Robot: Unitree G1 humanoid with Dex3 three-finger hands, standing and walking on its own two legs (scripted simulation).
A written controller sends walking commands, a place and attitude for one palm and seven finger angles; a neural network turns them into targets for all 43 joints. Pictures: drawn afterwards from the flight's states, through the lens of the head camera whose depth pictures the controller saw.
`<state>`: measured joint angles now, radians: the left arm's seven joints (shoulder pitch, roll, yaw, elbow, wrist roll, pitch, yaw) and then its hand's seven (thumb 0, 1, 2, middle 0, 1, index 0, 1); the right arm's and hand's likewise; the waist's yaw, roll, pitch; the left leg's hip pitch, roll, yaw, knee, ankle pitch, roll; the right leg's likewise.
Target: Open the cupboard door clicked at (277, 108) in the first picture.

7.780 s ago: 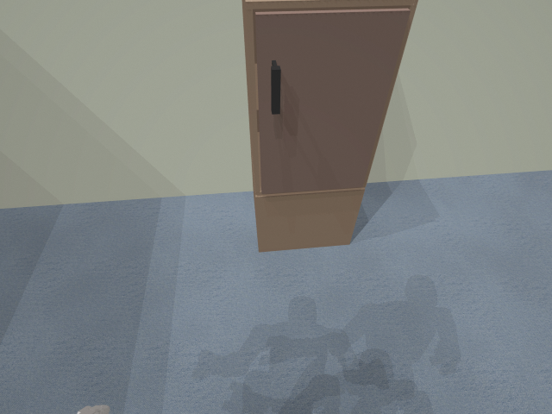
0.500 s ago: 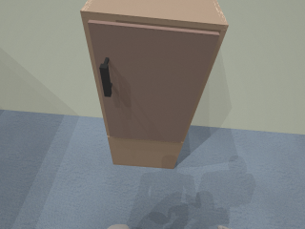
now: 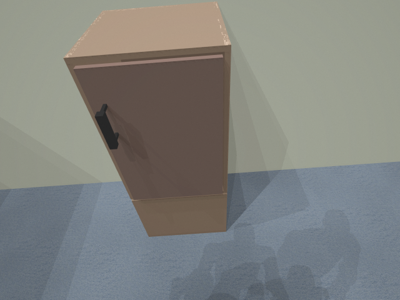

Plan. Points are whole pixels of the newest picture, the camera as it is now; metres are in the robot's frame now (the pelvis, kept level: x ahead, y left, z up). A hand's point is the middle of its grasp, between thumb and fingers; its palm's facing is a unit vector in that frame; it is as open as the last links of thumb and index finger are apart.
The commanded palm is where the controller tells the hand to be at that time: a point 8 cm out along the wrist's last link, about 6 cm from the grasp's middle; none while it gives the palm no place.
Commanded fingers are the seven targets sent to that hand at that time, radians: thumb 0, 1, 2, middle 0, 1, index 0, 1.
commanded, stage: come to a stop and stand still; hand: left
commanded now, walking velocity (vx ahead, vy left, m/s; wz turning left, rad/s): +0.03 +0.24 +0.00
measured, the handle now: (109, 126) +0.56 +0.30 +0.04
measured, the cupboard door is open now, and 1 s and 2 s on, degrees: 0 0 0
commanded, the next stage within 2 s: look again from close up in 0.88 s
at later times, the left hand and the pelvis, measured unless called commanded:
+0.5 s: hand out of the picture -0.01 +0.24 -0.19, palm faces +0.10 -0.97 -0.24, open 7.4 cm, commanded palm none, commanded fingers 0.00 0.90 0.90 -0.20 -0.30 -0.20 -0.30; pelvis +0.00 +0.06 -0.02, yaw +1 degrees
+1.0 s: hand out of the picture +0.01 +0.25 -0.18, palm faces +0.00 -0.98 -0.20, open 7.4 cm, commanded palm none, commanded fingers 0.00 0.90 0.90 -0.20 -0.30 -0.20 -0.30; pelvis -0.01 +0.07 -0.01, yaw -1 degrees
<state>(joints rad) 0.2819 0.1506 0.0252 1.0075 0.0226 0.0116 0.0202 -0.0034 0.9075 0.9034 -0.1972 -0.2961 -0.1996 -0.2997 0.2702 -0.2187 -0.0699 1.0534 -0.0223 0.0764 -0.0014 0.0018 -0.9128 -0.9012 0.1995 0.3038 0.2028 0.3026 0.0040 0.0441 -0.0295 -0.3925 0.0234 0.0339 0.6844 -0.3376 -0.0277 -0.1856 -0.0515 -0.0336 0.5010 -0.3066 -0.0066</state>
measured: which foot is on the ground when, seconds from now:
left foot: up 0.00-0.36, down 0.38-1.00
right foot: down 0.00-1.00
